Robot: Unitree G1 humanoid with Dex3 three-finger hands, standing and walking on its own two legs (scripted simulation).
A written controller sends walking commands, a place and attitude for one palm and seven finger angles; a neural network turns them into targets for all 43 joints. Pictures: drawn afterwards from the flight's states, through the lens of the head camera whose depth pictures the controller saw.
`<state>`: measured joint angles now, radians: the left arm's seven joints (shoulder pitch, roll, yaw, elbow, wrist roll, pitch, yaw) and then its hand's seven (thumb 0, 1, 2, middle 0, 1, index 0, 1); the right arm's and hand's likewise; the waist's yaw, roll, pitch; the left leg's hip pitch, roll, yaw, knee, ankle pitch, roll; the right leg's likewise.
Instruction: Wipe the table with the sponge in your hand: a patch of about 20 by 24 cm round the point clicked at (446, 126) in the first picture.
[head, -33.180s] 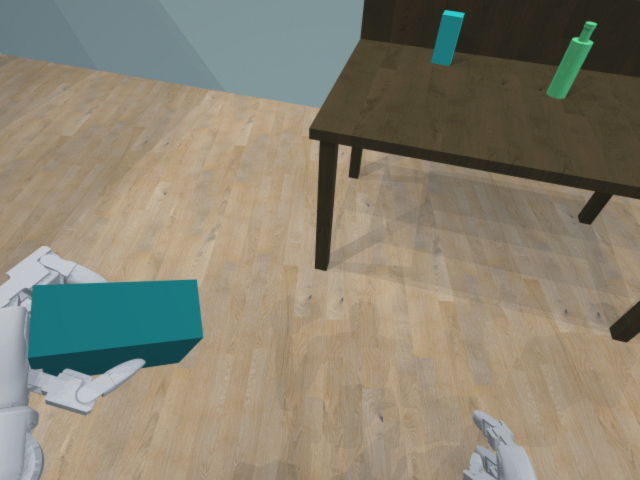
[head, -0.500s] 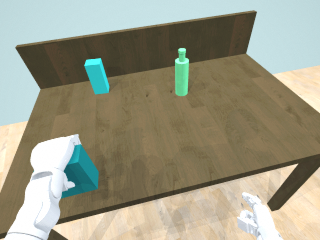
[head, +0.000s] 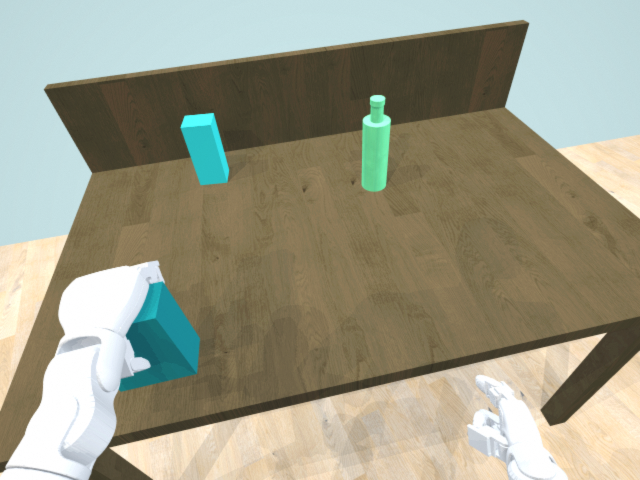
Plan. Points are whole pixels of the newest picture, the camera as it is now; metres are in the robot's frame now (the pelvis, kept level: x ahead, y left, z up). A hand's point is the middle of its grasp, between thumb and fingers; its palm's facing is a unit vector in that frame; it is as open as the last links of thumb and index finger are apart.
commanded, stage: bring the sponge back beside the body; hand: left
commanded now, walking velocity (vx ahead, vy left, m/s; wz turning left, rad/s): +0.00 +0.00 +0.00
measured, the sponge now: (148, 347) +0.25 +0.28 +0.03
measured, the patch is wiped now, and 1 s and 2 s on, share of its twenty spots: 1.00 1.00 1.00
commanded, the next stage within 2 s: step back with the hand held close in 1.52 s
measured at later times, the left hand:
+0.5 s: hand (115, 342) +0.22 +0.28 +0.09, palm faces +0.04 -0.09 -1.00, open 10.1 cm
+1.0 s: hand (102, 364) +0.18 +0.27 +0.10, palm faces +0.06 -0.10 -0.99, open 10.1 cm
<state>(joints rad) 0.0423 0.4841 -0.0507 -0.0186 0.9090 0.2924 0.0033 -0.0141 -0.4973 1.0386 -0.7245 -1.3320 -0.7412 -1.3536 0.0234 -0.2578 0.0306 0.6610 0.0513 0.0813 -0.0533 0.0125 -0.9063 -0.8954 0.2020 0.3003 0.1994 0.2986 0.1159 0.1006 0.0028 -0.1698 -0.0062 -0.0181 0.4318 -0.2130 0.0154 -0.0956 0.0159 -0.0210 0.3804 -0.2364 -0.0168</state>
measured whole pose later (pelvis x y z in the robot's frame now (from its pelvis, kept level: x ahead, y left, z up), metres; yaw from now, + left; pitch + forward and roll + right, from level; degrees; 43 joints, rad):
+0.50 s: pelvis -0.01 -0.01 +0.00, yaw +0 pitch -5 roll -1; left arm 0.14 0.51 -0.04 -0.13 0.89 0.31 0.00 -0.01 -0.50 1.04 -0.73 -1.33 -0.74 -1.35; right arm 0.01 -0.26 0.04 0.66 0.05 0.07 -0.05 0.01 -0.91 -0.90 0.20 0.30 0.20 0.30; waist 0.13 0.11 0.01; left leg -0.14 0.00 -0.02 0.42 -0.20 0.01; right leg -0.07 0.03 -0.02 0.38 -0.22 -0.03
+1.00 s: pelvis -0.02 -0.01 +0.00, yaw +0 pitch -6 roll -1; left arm 0.26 0.52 -0.01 -0.28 0.86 0.33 -0.02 -0.01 -0.50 1.04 -0.73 -1.33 -0.74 -1.35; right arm 0.01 -0.27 0.04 0.65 0.04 0.06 -0.05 0.01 -0.91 -0.90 0.20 0.30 0.20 0.30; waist 0.14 0.12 0.01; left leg -0.13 0.01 -0.02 0.44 -0.20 0.00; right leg -0.07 0.03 -0.02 0.40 -0.23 -0.03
